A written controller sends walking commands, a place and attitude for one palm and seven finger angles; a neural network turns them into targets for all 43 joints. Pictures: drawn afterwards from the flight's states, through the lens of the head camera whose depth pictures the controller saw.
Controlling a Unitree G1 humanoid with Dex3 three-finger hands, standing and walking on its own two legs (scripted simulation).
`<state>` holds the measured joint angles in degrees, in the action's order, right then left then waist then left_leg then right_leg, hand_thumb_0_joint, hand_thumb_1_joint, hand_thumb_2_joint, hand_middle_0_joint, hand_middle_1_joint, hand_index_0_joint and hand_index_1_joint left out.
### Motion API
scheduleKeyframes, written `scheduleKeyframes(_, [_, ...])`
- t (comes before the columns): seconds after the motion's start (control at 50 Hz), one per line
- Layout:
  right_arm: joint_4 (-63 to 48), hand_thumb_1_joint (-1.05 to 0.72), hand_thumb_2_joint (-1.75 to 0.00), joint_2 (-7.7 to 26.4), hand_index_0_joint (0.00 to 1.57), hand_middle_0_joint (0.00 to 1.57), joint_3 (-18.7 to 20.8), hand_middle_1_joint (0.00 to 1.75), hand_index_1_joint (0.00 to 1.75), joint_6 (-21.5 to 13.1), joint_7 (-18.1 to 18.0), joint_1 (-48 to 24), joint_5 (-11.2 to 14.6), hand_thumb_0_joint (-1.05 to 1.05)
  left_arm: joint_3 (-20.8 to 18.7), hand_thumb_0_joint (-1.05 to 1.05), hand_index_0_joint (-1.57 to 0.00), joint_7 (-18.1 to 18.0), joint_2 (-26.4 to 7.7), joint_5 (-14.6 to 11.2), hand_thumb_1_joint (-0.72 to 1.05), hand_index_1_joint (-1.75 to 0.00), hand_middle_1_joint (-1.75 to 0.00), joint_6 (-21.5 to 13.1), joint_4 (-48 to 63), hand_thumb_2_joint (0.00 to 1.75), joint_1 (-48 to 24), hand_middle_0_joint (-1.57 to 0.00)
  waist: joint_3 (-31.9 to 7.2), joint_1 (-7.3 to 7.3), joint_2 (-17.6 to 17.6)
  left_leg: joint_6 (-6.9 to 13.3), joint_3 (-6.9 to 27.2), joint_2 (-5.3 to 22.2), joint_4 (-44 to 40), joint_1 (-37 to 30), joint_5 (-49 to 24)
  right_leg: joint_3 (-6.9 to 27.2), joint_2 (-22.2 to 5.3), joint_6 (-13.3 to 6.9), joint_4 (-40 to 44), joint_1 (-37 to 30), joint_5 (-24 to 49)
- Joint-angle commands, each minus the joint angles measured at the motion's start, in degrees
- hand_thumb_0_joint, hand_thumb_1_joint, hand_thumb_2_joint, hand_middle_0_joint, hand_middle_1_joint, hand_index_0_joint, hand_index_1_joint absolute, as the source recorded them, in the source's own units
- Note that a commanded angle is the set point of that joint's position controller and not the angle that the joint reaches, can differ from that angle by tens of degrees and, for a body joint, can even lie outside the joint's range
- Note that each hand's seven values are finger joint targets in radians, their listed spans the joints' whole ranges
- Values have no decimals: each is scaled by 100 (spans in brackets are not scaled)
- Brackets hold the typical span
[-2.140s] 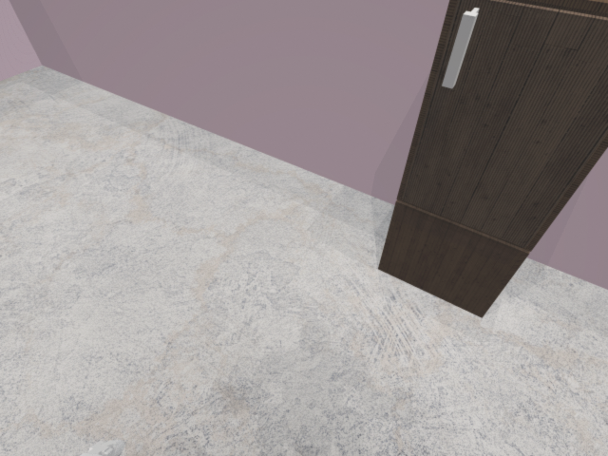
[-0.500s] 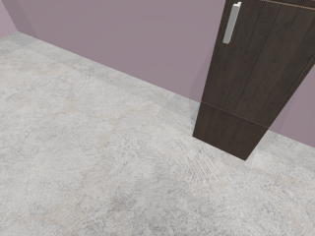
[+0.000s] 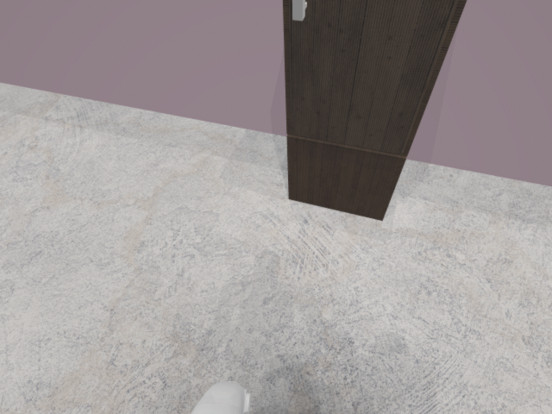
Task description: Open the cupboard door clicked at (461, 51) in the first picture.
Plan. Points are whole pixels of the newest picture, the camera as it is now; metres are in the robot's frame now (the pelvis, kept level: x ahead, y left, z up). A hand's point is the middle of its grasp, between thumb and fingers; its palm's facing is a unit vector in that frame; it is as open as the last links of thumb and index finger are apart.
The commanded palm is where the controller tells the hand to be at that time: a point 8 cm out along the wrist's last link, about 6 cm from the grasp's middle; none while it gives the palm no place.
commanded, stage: turn to face it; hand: left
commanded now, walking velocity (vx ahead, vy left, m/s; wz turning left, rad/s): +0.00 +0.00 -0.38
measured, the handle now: out of the picture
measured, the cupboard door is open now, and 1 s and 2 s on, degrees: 0 0 0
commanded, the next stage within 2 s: take the last steps up to it in 0.36 s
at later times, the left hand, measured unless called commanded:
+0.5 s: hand out of the picture +0.08 +0.27 -0.17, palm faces -0.12 -0.97 -0.22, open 7.4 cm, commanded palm none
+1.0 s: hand (203, 386) +0.17 +0.15 -0.16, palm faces -0.21 -0.96 -0.18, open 7.2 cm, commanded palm none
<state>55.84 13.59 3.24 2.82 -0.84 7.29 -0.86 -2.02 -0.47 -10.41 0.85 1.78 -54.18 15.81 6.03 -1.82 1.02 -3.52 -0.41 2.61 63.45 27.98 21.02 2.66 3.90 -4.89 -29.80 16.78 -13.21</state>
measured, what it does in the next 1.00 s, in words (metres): steps on the spot: left foot, then right foot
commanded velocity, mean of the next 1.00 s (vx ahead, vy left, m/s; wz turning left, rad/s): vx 0.17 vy -0.01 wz -0.13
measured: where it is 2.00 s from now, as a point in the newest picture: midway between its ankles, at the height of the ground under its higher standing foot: (307, 351)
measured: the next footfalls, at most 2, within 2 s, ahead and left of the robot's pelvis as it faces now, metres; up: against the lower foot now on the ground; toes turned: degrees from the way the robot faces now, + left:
left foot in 0.38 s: +0.03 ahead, +0.16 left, +0.00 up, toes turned -8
right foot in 0.90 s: +0.03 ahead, -0.10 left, +0.00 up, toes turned -22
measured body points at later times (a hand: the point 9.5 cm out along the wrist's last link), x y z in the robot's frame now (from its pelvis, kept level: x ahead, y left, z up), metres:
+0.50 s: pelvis -0.02 +0.07 +0.00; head +0.00 +0.10 +0.45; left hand +0.09 +0.32 -0.16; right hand +0.01 -0.19 -0.12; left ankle -0.01 +0.16 -0.74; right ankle -0.02 -0.06 -0.69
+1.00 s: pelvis +0.04 +0.01 +0.00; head +0.04 +0.00 +0.45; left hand +0.18 +0.20 -0.14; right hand -0.13 -0.17 -0.15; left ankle +0.02 +0.14 -0.69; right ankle -0.01 -0.09 -0.74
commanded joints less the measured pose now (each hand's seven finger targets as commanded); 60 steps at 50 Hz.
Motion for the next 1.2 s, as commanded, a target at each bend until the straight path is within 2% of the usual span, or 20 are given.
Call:
scheduleKeyframes(0.0, [-407,-90,-90,466,20,20,143,30,30,-84,-66,-5,-9,0,-354,0,-20,-81,-1180,2,90,-30,-30,-151,360,90,265,-20,-1007,9,-606,-52,246,45,70,451,-250,1848,-1409,-266,1091,-1108,1646])
scheduleKeyframes(0.2, [-530,-90,-90,384,20,20,81,30,30,-165,-113,-145,28,0,-382,0,-20,-113,-1180,90,90,-30,-30,-107,321,90,382,-20,-957,-105,-817,51,240,-94,-1430,-78,259,2394,-1425,-641,1101,-1037,1833])
scheduleKeyframes(0.26, [-517,-90,-90,334,20,20,65,30,30,-211,-117,96,70,0,-404,0,-20,-128,-1271,104,90,-30,-30,-80,400,90,130,-20,-994,6,-856,159,236,-146,-2255,-656,343,2514,-1425,-643,1070,-728,1791])
scheduleKeyframes(0.32, [-310,-90,-90,331,20,20,44,30,30,-299,-147,843,95,0,-389,0,-20,-109,-1258,43,90,-30,-30,-52,482,90,-239,-20,-1160,358,-755,251,101,-215,-3790,-1946,-695,2194,-1047,-222,752,-98,1301])
scheduleKeyframes(0.34, [-287,-90,-90,483,20,20,66,30,30,-350,-167,987,100,0,-348,0,-20,-97,-1073,16,90,-30,-30,-38,521,90,-264,-20,-1132,415,-355,345,380,143,-4260,-2601,-801,1829,-694,20,392,554,618])
scheduleKeyframes(0.36, [-377,-90,-90,917,20,20,137,30,30,-370,-163,916,23,0,-297,0,-20,-51,-776,-22,90,-30,-30,-15,600,90,-175,-20,-916,384,1069,705,1706,1277,-4892,-2868,-570,1078,21,314,-570,1565,-692])
scheduleKeyframes(0.38, [-512,-90,-90,1131,20,20,165,30,30,-300,-150,741,-15,0,-305,0,-20,-44,-795,23,90,-30,-30,-4,636,90,-278,-20,-548,347,1557,1110,2369,2080,-5158,-2107,-669,325,214,600,-1706,1720,-1774])
scheduleKeyframes(0.4, [-657,-90,-90,1035,20,20,105,30,30,-273,-145,446,-59,0,-368,0,-20,-29,-900,68,90,-30,-30,28,615,90,-274,-20,-291,214,949,1359,2237,2125,-5225,-1203,-406,422,-15,671,-2523,1332,-1590])
scheduleKeyframes(0.44, [-648,-90,-90,626,20,20,-22,30,30,-320,-183,141,-55,0,-430,0,-20,21,-956,138,90,-30,-30,81,341,90,-66,-20,-158,-36,840,1130,1474,1423,-5100,-949,-980,366,-129,716,-3283,1324,-1056])
scheduleKeyframes(0.5, [-486,-90,-90,642,20,20,-7,30,30,-416,-155,628,-77,0,-319,0,-20,123,-697,125,90,-30,-30,33,231,90,50,-20,-468,99,492,1138,1013,1132,-5115,-1821,-390,42,-223,739,-3505,1654,-709])
scheduleKeyframes(0.68, [242,-90,-90,556,20,20,59,30,30,-561,-113,1939,-99,0,-138,0,-20,231,-409,101,90,-30,-30,-115,296,90,-795,-20,-133,567,554,1351,1062,1496,-5397,-2469,-96,-402,-779,661,-1755,1667,-781])
scheduleKeyframes(0.76, [466,-90,-90,549,20,20,64,30,30,-531,-81,2047,-120,0,-77,0,-20,225,-254,75,90,-30,-30,-185,220,90,-933,-20,-143,578,764,1273,849,1406,-5230,-2150,-288,-741,-685,583,-775,851,-962])
scheduleKeyframes(0.82, [606,-90,-90,451,20,20,35,30,30,-515,-68,1964,-92,0,-117,0,-20,194,-228,60,90,-30,-30,-261,-73,90,-398,-20,-348,263,571,1025,484,1151,-4663,-1639,-443,-994,-489,540,269,-446,-292])
scheduleKeyframes(0.84, [644,-90,-90,355,20,20,21,30,30,-525,-44,1915,-66,0,-146,0,-20,159,-355,57,90,-30,-30,-312,-236,90,-35,-20,-546,84,368,849,283,954,-4190,-1305,-440,-865,-574,461,664,-1208,-13])
scheduleKeyframes(0.86, [609,-90,-90,127,20,20,-35,30,30,-555,-11,1877,-19,0,-219,0,-20,103,-641,75,90,-30,-30,-381,-441,90,457,-20,-734,-146,-241,633,-157,691,-3371,-341,-75,-173,-1229,260,924,-2364,-383])
scheduleKeyframes(0.88, [442,-90,-90,-228,20,20,-129,30,30,-597,19,1754,11,0,-347,0,-20,34,-1225,93,90,-30,-30,-438,-645,90,1102,-20,-862,-393,-1681,368,-853,49,-1867,1016,873,1573,-2536,-273,1496,-3279,-1067])
scheduleKeyframes(0.9, [223,-90,-90,83,20,20,-67,30,30,-566,26,1187,-52,0,-366,0,-20,-15,-1377,13,90,-30,-30,-407,-726,90,1514,-20,-638,-599,-1442,390,-447,159,-899,1373,1363,2265,-3039,-593,1944,-2698,-1505])
scheduleKeyframes(0.94, [325,-90,-90,42,20,20,37,30,30,-489,87,1148,-72,0,-317,0,-20,-49,-987,14,90,-30,-30,-425,-667,90,852,-20,-104,-291,-1406,425,-183,435,-226,1349,500,1711,-2665,-432,2235,-1727,-2262])
scheduleKeyframes(1.02, [483,-90,-90,-341,20,20,37,30,30,-386,145,1425,-104,0,-129,0,-20,-78,-317,59,90,-30,-30,-563,-599,90,593,-20,314,171,-513,231,-312,546,-321,951,-463,173,-2124,-213,2088,-974,20])
scheduleKeyframes(1.18, [-40,-90,-90,-258,20,20,31,30,30,-402,317,386,-37,0,-87,0,-20,-106,-563,85,90,-30,-30,-672,-806,90,809,-20,420,160,-954,262,-600,493,-1802,616,-1155,-472,-1971,-156,1916,-989,1511])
